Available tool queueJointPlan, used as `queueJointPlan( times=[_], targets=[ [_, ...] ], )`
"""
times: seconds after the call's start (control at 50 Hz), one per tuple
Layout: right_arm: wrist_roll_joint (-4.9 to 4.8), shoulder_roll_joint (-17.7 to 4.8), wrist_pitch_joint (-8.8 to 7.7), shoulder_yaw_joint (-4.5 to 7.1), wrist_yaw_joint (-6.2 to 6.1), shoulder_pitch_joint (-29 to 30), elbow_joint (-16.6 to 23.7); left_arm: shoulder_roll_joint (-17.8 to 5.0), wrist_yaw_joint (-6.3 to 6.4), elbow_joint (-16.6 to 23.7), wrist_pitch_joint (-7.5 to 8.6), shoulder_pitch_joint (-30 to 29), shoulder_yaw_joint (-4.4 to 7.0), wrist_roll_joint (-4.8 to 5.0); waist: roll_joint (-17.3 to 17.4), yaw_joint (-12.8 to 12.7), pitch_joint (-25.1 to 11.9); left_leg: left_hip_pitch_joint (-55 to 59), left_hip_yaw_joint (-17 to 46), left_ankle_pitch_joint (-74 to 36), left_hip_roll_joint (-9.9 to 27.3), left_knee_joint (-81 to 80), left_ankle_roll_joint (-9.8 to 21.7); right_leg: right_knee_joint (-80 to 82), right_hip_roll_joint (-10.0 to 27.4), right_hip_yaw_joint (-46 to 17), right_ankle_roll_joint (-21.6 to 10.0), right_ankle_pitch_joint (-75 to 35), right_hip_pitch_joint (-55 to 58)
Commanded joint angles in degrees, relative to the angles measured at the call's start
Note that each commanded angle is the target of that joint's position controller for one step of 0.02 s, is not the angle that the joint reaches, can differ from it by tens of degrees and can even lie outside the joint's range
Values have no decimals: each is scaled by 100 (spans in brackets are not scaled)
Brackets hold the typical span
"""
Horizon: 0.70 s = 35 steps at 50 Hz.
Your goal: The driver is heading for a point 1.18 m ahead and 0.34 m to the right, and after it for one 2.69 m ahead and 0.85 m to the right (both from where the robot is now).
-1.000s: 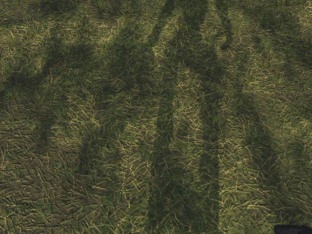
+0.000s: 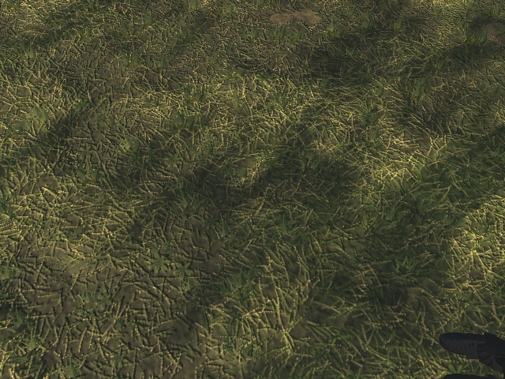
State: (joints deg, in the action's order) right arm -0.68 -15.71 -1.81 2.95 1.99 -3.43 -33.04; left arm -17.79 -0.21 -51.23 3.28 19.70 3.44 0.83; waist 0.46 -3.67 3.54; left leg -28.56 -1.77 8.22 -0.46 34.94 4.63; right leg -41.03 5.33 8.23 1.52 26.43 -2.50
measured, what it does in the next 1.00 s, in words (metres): walks ahead: right foot, then left foot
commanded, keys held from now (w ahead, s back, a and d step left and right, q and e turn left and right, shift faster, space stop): w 0.68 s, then w+e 0.32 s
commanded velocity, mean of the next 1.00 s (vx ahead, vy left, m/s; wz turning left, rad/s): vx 0.50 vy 0.00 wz -0.03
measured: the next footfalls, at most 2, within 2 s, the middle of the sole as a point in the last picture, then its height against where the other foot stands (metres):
right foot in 0.48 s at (329, 372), level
left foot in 1.00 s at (240, 268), level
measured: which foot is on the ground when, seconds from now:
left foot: down 0.00-0.50, up 0.52-0.98, down 1.00-1.00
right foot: up 0.00-0.46, down 0.48-1.00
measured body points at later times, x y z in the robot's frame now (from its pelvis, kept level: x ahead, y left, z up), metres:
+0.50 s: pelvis +0.29 -0.03 +0.00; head +0.32 -0.04 +0.45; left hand +0.50 +0.21 -0.08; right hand +0.30 -0.33 -0.12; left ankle +0.11 +0.09 -0.71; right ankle +0.42 -0.14 -0.72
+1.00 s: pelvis +0.56 -0.01 +0.01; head +0.59 +0.00 +0.46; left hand +0.56 +0.28 -0.12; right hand +0.78 -0.26 -0.06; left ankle +0.69 +0.11 -0.72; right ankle +0.42 -0.14 -0.72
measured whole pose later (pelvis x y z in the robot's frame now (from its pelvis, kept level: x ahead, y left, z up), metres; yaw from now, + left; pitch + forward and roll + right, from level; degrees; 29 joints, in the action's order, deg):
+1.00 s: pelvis +0.56 -0.01 +0.01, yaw -6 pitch +2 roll -2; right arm -0.4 -15.2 -6.1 2.0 1.2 -1.0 -40.9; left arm -16.8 0.5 -51.9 2.6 23.5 3.6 1.2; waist 1.2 -5.4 0.6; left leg -25.8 2.4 2.4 1.7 26.2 0.5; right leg -24.0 -1.8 -5.0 -0.3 23.6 -2.0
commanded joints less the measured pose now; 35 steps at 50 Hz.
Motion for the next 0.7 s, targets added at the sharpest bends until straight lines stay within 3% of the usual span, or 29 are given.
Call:
queueJointPlan(
  times=[0.02,0.04,0.06,0.08,0.12,0.16,0.22,0.28,0.38,0.44,0.46,0.48,0.5,0.52,0.54,0.56,0.58,0.6,0.62,0.64,0.7],
  targets=[
    [19,-1215,-59,393,-54,-2054,-129,-843,-99,627,317,-253,84,154,635,1100,-2252,4928,3929,437,2110,-1574,1490,-3684,-257,-1258,-206,506,-3965],
    [23,-1056,-101,336,-46,-1746,-167,-787,-105,794,357,-681,59,232,568,979,-1431,4072,3047,166,1850,-1645,1274,-3463,-35,-1133,-281,84,-4128],
    [19,-875,-135,274,-37,-1399,-210,-704,-66,778,354,-776,51,130,281,740,-929,3247,2417,-298,1586,-1774,1104,-3002,185,-1082,-270,-355,-3971],
    [53,-686,-175,214,-33,-1147,-195,-714,-44,719,305,-691,83,32,367,534,-729,2661,2002,-693,1386,-1947,1010,-2653,336,-1122,-238,-662,-3612],
    [87,-643,-248,206,-43,-963,-209,-537,-51,585,177,-375,62,-2,429,290,-661,2088,1712,-905,1265,-2326,1052,-2418,383,-1115,-129,-1037,-3144],
    [76,-730,-327,226,-65,-991,-329,-419,-28,592,87,-453,43,-38,317,223,-491,1864,1404,-1179,1244,-2557,1104,-2044,384,-1092,0,-1373,-3248],
    [73,-796,-337,236,-143,-1185,-529,-321,-23,758,85,-1024,7,-91,239,371,-243,1943,1002,-1267,1112,-2688,988,-1012,356,-1095,116,-2320,-3584],
    [46,-902,-306,251,-194,-1397,-706,-183,-101,884,155,-1599,-60,-54,261,594,-77,1950,677,-981,975,-2735,794,149,147,-952,80,-3236,-3350],
    [-30,-1026,-226,300,-221,-1845,-1088,-264,-247,1131,214,-2228,-77,-9,279,777,117,2756,787,-906,1354,-2452,708,1000,-45,-980,-157,-3110,-3450],
    [-45,-1102,-136,337,-266,-1815,-1210,-423,-300,1115,246,-1981,-23,-25,404,559,-61,3251,837,-1876,1503,-1954,536,1206,-201,-876,-408,-2423,-3063],
    [-38,-1138,-102,341,-279,-1717,-1211,-539,-283,1012,254,-1580,42,-34,461,315,-323,3273,736,-2828,1389,-1460,443,1287,-392,-686,-527,-2291,-2441],
    [-9,-1036,-64,291,-292,-1691,-1210,-770,-236,761,251,-767,174,-51,370,-76,-862,3033,502,-3400,1079,-450,287,1314,-526,-556,-698,-2403,-1276],
    [99,-777,-52,165,-317,-1822,-1104,-1162,-184,581,236,202,281,-98,-176,-385,-1738,1979,253,-2063,735,1248,77,1072,372,-1556,-1046,-2660,455],
    [72,-79,-176,-28,-236,-2664,-1057,-1575,-203,438,204,552,382,-74,-1772,27,-2460,-433,275,1835,-375,3324,-371,1665,1642,-4390,-2053,-1258,2464],
    [-27,-622,-286,66,-216,-2231,-1131,-980,-213,464,210,562,229,33,-1230,-297,-2402,-1121,1036,2511,-232,3938,-309,2336,1577,-5051,-1922,-182,2461],
    [-169,-927,-355,158,-192,-1614,-932,-788,-188,535,219,124,157,7,-928,-270,-1508,-1521,921,2046,86,4016,-231,2457,1425,-4209,-1646,-183,1756],
    [-148,-895,-384,136,-221,-1256,-839,-688,-169,619,208,-296,122,-51,-456,-122,-1027,-1394,719,1535,389,3765,-206,2550,1222,-3583,-1503,-703,945],
    [-50,-856,-385,154,-237,-1099,-812,-557,-166,651,211,-556,82,-100,-357,25,-663,-1221,664,1208,566,3420,-235,2689,1064,-3146,-1505,-1322,248],
    [-15,-799,-344,171,-237,-1213,-837,-427,-162,666,237,-679,37,-166,-498,220,-614,-832,715,974,723,3203,-243,2818,902,-2828,-1456,-1775,-169],
    [-11,-691,-293,160,-234,-1354,-893,-383,-168,654,253,-723,26,-162,-563,321,-609,-608,696,888,758,3043,-277,2958,806,-2605,-1472,-1998,-380],
    [53,-484,-188,106,-259,-1176,-833,-559,-131,537,301,-622,70,-75,-464,380,-377,-688,551,613,841,2369,-467,3286,756,-2138,-1612,-2569,-753]
  ],
)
